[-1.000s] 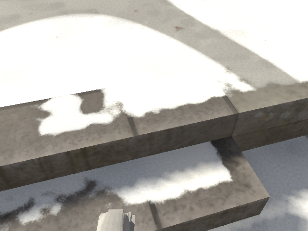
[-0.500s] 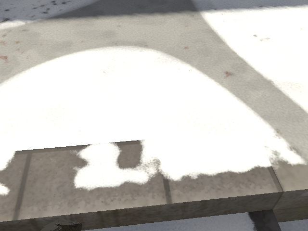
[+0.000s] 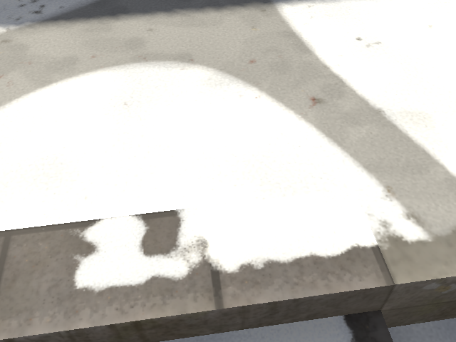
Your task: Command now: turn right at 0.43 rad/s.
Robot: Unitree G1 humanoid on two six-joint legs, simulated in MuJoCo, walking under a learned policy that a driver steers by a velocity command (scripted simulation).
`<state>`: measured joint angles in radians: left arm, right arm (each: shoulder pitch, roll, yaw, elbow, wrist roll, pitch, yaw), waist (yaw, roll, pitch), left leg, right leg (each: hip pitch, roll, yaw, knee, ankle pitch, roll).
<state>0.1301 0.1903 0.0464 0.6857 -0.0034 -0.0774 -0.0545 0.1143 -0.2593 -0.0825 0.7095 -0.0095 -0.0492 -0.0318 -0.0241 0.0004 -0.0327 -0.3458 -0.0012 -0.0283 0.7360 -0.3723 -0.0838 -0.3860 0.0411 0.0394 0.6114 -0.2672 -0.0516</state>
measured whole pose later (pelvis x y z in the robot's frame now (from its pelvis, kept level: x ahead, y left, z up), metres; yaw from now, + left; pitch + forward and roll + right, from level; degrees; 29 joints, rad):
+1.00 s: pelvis +0.07 -0.01 +0.00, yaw -16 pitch +6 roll -1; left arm 0.04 0.15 -0.02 0.73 0.04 -0.01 -0.05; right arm 0.46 -0.14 0.01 0.99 -0.06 -0.09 0.08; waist -0.10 -0.01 -0.07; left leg -0.01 0.11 0.05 0.34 -0.39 -0.01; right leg -0.47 -0.05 -0.06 0.60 -0.11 -0.09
